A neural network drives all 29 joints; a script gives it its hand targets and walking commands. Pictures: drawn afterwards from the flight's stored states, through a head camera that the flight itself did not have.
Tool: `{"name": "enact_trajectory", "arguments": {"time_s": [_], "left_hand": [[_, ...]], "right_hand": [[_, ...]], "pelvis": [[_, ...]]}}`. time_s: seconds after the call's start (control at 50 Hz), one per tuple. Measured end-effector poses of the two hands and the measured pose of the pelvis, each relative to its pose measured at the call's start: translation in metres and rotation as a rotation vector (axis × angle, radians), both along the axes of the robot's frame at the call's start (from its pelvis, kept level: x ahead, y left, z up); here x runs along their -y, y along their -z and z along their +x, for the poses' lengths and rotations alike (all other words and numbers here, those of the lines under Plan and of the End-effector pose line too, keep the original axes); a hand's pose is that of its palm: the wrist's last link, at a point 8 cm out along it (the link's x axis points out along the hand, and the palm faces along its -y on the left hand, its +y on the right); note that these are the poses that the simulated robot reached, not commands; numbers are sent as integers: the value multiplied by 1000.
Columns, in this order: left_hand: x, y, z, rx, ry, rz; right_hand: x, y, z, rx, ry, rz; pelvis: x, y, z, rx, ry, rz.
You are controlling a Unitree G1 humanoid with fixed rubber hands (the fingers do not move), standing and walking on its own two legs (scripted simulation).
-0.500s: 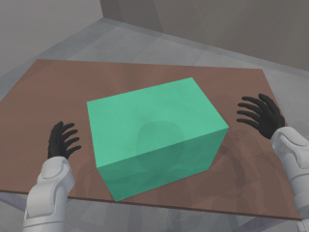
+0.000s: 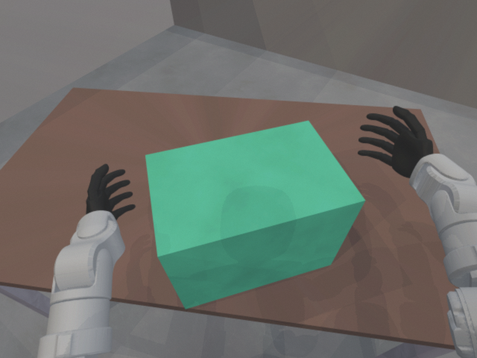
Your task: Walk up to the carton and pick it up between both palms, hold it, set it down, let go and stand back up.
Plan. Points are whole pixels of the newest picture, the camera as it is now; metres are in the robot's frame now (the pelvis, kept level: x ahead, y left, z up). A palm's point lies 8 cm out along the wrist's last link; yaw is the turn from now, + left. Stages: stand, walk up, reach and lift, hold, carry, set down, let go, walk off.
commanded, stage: reach and lift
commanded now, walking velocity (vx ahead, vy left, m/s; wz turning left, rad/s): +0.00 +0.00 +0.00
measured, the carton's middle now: (246, 215) +0.39 +0.05 -0.02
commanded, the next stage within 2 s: none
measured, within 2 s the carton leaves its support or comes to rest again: neither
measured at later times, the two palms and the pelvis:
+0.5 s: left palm (108, 222) +0.30 +0.27 +0.05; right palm (403, 172) +0.45 -0.21 +0.09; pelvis +0.01 +0.00 +0.00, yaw +0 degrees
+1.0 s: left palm (119, 231) +0.30 +0.27 +0.02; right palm (384, 179) +0.46 -0.19 +0.05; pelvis +0.01 +0.01 +0.00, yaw +0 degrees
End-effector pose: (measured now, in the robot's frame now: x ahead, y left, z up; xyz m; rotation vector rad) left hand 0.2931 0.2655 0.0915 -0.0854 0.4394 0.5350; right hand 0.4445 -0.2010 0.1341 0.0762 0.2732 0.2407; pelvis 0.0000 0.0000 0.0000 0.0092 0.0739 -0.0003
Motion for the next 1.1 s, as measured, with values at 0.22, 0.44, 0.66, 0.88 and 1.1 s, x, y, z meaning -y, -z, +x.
{"name": "enact_trajectory", "arguments": {"time_s": [0.22,0.44,0.66,0.88,1.1], "left_hand": [[-2,7,11,18,17,9],[-8,38,6,-10,14,-6],[-5,54,8,16,43,12],[-1,63,13,39,58,50],[0,74,15,22,61,61]], "right_hand": [[3,19,7,-45,9,-26],[8,38,8,-50,30,-75],[9,57,3,-48,38,-113],[-2,79,12,-42,16,-120],[-16,85,27,-10,-14,-107]], "pelvis": [[-1,0,7,-11,0,-2],[-1,0,9,-14,0,-2],[-6,1,8,-28,1,-11],[-7,3,5,-107,5,-18],[-6,5,7,-155,6,-18]]}}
